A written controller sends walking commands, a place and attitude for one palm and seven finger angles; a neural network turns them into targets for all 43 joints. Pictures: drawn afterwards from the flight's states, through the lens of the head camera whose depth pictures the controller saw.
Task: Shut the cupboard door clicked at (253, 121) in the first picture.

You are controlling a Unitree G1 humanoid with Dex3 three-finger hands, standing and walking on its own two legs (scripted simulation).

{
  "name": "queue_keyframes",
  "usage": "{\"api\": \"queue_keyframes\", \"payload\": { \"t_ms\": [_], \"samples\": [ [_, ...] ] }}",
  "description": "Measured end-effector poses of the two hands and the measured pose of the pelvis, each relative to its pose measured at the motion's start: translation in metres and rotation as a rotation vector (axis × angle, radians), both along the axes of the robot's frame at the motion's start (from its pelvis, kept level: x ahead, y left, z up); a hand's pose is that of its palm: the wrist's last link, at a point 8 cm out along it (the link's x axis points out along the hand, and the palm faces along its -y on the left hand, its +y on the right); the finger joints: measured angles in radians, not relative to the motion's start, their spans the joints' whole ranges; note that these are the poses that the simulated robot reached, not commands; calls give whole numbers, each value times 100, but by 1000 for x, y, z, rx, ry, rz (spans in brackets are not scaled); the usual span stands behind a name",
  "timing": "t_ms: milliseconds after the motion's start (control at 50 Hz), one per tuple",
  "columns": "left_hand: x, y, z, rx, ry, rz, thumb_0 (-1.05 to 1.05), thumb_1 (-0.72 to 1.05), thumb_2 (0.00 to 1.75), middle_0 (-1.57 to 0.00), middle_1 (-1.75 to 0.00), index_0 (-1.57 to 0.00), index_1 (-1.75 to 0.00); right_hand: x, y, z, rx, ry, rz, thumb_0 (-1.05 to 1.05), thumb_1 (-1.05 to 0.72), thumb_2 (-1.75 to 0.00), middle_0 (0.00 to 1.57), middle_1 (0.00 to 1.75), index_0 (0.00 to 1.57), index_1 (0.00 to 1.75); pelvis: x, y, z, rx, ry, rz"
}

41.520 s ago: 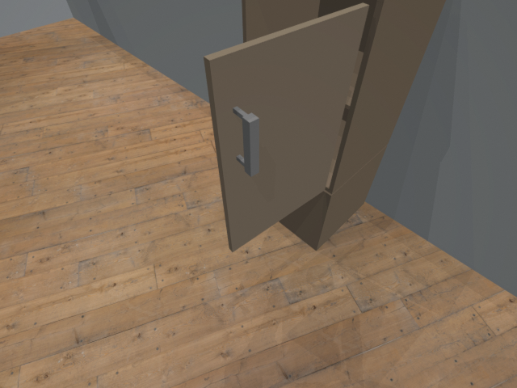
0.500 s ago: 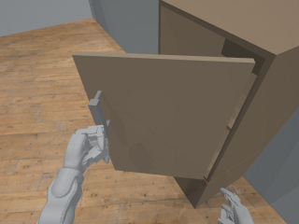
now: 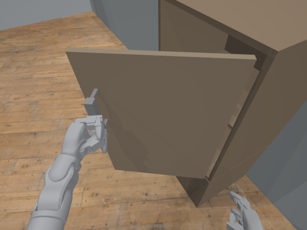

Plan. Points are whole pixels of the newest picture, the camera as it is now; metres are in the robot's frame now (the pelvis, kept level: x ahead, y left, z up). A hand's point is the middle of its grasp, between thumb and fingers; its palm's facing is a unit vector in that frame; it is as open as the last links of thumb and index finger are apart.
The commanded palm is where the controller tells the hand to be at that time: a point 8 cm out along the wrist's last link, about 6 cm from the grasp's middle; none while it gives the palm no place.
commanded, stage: push the door shut along its arc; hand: left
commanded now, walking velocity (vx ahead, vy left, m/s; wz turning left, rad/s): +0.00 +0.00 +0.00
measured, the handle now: (98, 113) +0.40 +0.17 +0.10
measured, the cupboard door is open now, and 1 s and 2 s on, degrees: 54 40 22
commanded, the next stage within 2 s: pull the fist back off the door in 1.62 s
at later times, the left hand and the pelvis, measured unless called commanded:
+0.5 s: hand (109, 123) +0.36 +0.13 +0.10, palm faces -0.25 -0.97 -0.04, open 3.1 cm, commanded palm +0.36 +0.17 +0.10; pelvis -0.01 +0.02 +0.00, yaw +2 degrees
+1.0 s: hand (133, 105) +0.43 +0.08 +0.09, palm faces -0.39 -0.92 -0.01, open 3.1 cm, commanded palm +0.43 +0.13 +0.10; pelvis +0.00 +0.02 -0.01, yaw -2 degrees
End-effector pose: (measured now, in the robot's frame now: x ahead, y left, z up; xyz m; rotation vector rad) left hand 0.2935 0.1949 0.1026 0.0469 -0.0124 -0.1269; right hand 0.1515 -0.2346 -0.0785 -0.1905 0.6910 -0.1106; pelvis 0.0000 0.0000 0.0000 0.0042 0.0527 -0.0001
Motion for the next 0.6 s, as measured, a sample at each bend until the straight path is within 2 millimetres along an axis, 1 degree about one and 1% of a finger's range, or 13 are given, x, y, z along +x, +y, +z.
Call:
{"api": "queue_keyframes", "payload": {
  "t_ms": [60,100,220,340,440,520,600],
  "samples": [
    [10,2,9,-9,-46,-9,2,90,90,-130,-150,-130,-150,-4,-2,-1,-1,12,-6,1,-90,-89,20,30,20,30,1,0,0,1,5,-1],
    [14,3,10,-10,-47,-22,2,90,90,-131,-150,-130,-150,-6,-3,-2,-1,20,-9,1,-90,-89,20,30,20,30,2,2,0,0,9,-1],
    [23,1,-1,-7,16,-72,1,90,90,-133,-150,-130,-150,-11,-3,-6,-6,50,-16,1,-90,-89,20,30,20,30,1,7,0,-1,15,3],
    [32,2,-2,-11,7,-88,2,90,90,-133,-150,-132,-150,-15,1,-7,-21,69,-11,1,-90,-89,20,30,20,30,-3,11,-1,-3,20,8],
    [48,2,-1,-6,6,-98,2,90,90,-134,-150,-132,-150,-18,8,-10,-28,89,0,1,-90,-89,20,30,20,30,-8,15,-2,-9,25,23],
    [63,-7,-2,-1,19,-130,2,90,90,-133,-150,-132,-150,-23,13,-15,-26,112,4,1,-90,-89,20,30,20,30,-10,20,-3,-11,39,31],
    [80,-21,-3,-4,35,-171,2,90,90,-132,-150,-131,-150,-32,16,-21,-20,145,-6,1,-90,-89,20,30,20,30,-11,23,-4,-9,54,29]
  ]
}}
